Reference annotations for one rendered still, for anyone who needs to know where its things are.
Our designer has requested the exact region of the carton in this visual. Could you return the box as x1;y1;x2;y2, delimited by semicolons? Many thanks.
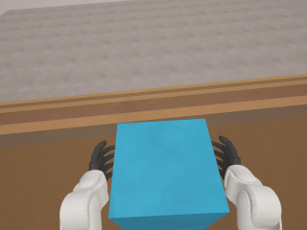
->
108;119;230;230

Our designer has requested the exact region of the robot right forearm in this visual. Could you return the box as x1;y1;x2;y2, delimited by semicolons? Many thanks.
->
224;165;282;230

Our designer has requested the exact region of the robot left hand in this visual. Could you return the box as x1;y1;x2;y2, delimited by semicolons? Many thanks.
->
88;140;115;181

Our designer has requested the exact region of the robot left forearm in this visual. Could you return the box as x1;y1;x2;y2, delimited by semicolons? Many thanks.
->
59;170;109;230

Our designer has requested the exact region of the robot right hand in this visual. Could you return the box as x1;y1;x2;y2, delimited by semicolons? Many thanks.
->
211;135;241;180

